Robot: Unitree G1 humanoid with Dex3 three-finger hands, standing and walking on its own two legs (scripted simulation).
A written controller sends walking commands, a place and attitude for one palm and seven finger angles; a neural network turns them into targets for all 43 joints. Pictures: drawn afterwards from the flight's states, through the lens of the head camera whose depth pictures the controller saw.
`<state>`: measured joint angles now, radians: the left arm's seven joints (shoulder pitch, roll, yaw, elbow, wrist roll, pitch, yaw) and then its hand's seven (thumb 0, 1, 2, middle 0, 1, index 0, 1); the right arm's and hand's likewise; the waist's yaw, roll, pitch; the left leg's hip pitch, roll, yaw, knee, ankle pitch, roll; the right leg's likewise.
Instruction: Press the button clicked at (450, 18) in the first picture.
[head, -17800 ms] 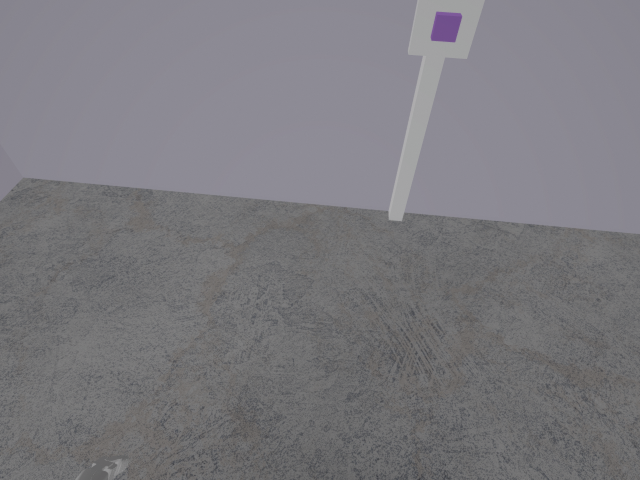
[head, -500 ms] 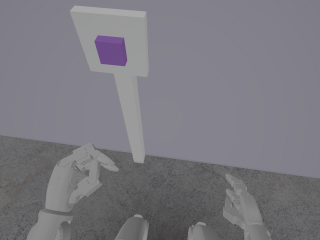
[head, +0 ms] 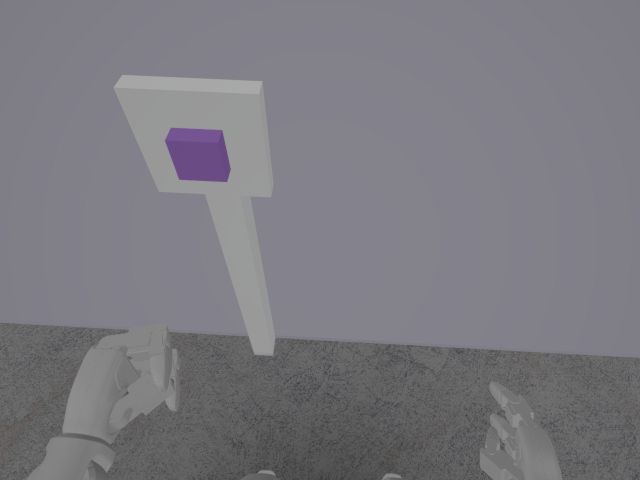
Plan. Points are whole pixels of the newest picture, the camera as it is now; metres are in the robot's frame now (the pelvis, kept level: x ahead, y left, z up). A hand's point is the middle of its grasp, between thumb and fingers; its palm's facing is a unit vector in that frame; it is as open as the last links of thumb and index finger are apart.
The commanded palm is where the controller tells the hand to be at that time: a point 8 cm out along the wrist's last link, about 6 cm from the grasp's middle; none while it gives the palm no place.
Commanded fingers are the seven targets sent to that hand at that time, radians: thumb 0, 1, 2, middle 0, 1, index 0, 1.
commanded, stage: raise the hand and make a fist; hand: left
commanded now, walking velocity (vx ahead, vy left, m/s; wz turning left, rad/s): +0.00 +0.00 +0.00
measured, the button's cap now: (200, 154) +0.51 +0.20 +0.12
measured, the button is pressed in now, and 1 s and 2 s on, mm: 0 0 0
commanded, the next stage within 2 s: aim a knuckle at the button in 0.84 s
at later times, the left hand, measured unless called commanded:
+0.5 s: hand (126, 321) +0.26 +0.21 +0.12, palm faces +0.03 -1.00 -0.07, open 3.1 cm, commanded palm +0.22 +0.26 +0.12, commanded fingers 0.00 0.90 0.90 -1.30 -1.50 -1.30 -1.50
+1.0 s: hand (130, 342) +0.24 +0.21 +0.11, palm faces +0.01 -1.00 -0.05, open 3.1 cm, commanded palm +0.22 +0.26 +0.11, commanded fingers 0.00 0.90 0.90 -1.30 -1.50 -1.30 -1.50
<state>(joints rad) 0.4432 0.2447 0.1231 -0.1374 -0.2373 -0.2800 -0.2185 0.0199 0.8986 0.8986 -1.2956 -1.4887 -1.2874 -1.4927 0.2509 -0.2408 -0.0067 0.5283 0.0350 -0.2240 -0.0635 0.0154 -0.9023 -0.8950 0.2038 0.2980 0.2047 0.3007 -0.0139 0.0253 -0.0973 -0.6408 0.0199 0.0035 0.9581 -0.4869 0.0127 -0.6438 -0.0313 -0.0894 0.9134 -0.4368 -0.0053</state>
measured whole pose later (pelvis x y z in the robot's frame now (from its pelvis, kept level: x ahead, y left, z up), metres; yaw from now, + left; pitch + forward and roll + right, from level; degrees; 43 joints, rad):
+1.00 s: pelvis +0.01 +0.00 +0.03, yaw +0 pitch +5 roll -1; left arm 0.29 0.26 0.24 -0.02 -0.30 -0.20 -0.31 0.02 0.90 0.90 -1.30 -1.50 -1.30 -1.50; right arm 0.25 -0.24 0.05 0.58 0.03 -0.24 -0.06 0.01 -0.90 -0.89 0.21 0.30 0.21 0.30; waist 0.01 0.04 -0.06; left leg -0.44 0.01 0.00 0.77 -0.41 0.01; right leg -0.44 -0.03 -0.09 0.72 -0.37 0.00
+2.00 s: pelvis +0.01 -0.01 +0.02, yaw -1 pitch +10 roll +0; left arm -0.36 0.30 0.28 0.64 -0.20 -0.30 -0.25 0.02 0.90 0.90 -1.30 -1.50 -1.29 -1.50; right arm 0.29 -0.26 0.02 0.63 0.02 -0.09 -0.04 0.01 -0.90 -0.89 0.21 0.30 0.21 0.30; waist -0.05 0.02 -0.05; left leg -0.55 0.02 0.03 0.78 -0.41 0.00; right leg -0.57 -0.02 -0.07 0.77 -0.37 -0.02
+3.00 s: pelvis +0.00 +0.00 +0.02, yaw -2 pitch +12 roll -1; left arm -0.45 0.30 0.29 0.75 -0.18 -0.36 -0.20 0.02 0.90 0.90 -1.30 -1.50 -1.29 -1.50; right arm 0.33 -0.25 0.02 0.61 0.02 -0.02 -0.02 0.01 -0.90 -0.89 0.21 0.30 0.21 0.30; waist -0.06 0.02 -0.08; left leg -0.60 0.03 0.04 0.82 -0.42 0.01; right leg -0.63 -0.02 -0.05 0.79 -0.37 -0.01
